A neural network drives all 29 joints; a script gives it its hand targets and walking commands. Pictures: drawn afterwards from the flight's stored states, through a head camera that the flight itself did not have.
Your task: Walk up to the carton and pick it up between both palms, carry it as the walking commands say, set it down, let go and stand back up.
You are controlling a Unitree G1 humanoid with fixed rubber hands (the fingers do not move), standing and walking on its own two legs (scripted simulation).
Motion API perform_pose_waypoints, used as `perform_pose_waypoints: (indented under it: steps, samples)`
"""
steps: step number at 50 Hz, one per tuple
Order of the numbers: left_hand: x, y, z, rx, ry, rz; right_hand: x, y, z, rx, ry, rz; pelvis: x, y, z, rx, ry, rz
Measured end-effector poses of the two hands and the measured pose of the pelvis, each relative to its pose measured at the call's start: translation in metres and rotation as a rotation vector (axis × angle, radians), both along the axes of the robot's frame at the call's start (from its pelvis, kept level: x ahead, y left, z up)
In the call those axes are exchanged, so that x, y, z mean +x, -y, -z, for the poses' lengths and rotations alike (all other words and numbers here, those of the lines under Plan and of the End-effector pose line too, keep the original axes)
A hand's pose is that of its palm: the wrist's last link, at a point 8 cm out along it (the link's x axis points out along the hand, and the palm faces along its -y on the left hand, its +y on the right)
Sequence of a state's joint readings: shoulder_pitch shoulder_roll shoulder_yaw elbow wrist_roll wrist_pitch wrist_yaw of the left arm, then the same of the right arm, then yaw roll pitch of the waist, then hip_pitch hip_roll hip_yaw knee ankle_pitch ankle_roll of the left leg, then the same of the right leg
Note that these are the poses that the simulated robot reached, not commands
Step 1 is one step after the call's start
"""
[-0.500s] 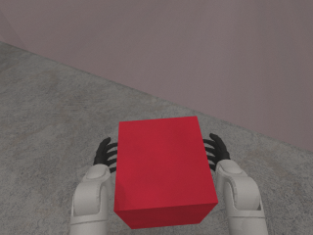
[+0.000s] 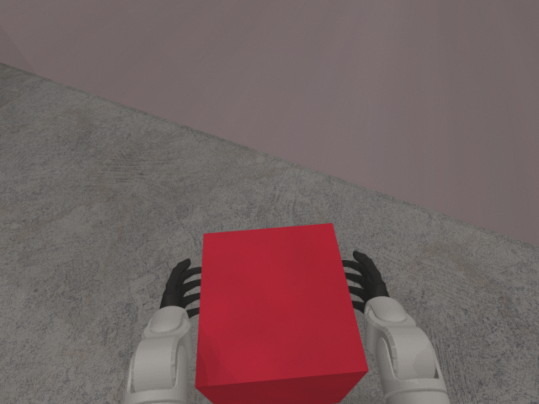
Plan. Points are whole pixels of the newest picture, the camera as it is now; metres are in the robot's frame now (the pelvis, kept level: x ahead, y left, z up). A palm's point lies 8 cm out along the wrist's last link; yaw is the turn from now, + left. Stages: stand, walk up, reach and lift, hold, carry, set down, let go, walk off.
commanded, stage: hold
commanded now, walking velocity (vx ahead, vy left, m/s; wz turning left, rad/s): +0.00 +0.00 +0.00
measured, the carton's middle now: (275, 323) +0.25 +0.02 -0.06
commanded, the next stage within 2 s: set down in 0.58 s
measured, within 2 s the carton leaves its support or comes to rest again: neither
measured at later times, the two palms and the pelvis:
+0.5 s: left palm (167, 288) +0.26 +0.17 +0.05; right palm (374, 283) +0.26 -0.12 +0.05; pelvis -0.03 +0.02 -0.01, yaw -3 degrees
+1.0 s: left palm (165, 297) +0.27 +0.18 +0.01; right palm (354, 280) +0.29 -0.11 +0.01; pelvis -0.02 +0.01 -0.01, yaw +0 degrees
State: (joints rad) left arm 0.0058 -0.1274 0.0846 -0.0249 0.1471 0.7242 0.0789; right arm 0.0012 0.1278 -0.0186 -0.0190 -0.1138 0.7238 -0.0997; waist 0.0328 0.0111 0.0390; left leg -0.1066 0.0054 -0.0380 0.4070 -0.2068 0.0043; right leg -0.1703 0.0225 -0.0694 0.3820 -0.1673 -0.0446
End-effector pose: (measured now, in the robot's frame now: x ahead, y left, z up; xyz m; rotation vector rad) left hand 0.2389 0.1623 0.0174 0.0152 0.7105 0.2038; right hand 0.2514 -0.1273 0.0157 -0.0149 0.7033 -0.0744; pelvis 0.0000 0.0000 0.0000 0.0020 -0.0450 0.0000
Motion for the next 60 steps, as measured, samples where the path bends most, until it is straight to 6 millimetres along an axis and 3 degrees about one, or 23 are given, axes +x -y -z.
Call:
perform_pose_waypoints:
  steps: [3, 11, 19, 29, 33, 41, 60]
  samples:
    - [-0.003, -0.006, -0.008, -0.001, 0.041, -0.001, -0.004, -0.006, -0.007, -0.002, 0.041, -0.004, -0.004, -0.004, 0.000, -0.004, 0.006, 0.034]
    - [0.005, -0.023, -0.026, 0.022, 0.071, -0.007, 0.010, -0.023, -0.023, -0.019, 0.075, -0.040, -0.024, -0.018, 0.004, -0.005, 0.087, 0.044]
    - [0.013, -0.015, -0.034, 0.012, 0.080, 0.028, 0.009, -0.015, -0.035, -0.006, 0.082, 0.011, -0.032, -0.023, 0.006, -0.002, 0.126, 0.045]
    - [0.022, -0.001, -0.039, 0.015, 0.071, 0.037, 0.015, -0.001, -0.040, -0.006, 0.074, 0.021, -0.031, -0.014, 0.005, 0.002, 0.136, 0.047]
    - [0.021, -0.008, -0.040, 0.011, 0.070, 0.004, 0.020, -0.009, -0.039, -0.016, 0.072, -0.015, -0.028, -0.008, 0.004, 0.000, 0.134, 0.045]
    - [0.016, -0.019, -0.019, 0.014, 0.024, -0.031, 0.031, -0.020, -0.024, -0.019, 0.028, -0.056, -0.025, -0.004, 0.005, -0.005, 0.108, -0.001]
    - [0.038, -0.029, 0.037, 0.000, -0.004, -0.014, 0.042, -0.029, 0.037, -0.008, 0.000, -0.015, -0.028, -0.022, 0.014, -0.004, -0.060, 0.014]
